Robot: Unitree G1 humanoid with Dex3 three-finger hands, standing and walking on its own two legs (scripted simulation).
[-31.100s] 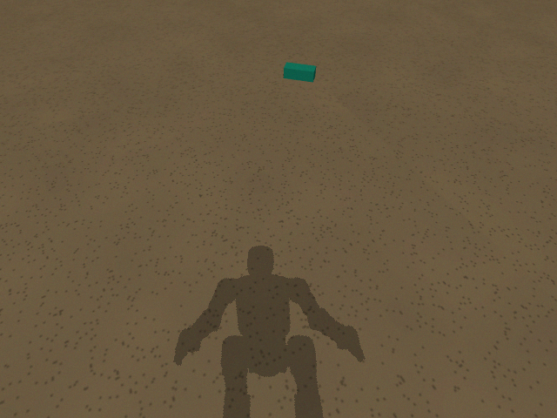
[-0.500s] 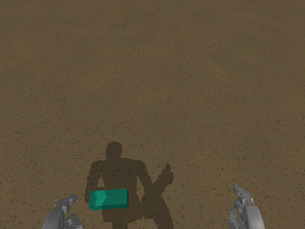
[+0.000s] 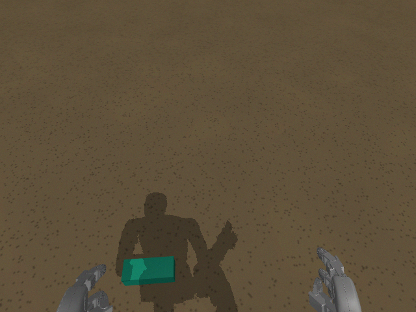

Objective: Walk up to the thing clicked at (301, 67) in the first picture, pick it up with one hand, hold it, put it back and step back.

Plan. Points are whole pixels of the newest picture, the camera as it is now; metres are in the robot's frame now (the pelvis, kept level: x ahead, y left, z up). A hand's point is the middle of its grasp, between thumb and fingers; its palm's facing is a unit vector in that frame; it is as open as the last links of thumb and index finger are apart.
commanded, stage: home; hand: left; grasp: from above
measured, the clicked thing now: (149, 270) +0.42 +0.23 -0.68
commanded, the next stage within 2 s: stand in 0.76 s
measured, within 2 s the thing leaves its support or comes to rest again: neither
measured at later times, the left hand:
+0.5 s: hand (108, 307) +0.17 +0.18 -0.05, palm faces +0.04 -0.98 -0.20, open 7.4 cm
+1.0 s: hand out of the picture +0.16 +0.21 -0.08, palm faces +0.01 -0.95 -0.32, open 7.4 cm
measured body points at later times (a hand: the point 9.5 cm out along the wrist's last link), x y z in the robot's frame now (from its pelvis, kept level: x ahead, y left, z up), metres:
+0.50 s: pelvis +0.01 +0.00 +0.00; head +0.03 +0.01 +0.45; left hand +0.16 +0.23 -0.03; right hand +0.16 -0.24 -0.07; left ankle +0.02 +0.13 -0.68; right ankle -0.01 -0.13 -0.68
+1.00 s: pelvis -0.01 +0.00 +0.02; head +0.02 +0.01 +0.46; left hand +0.15 +0.26 -0.06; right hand +0.14 -0.26 -0.09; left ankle +0.02 +0.13 -0.68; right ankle -0.01 -0.13 -0.68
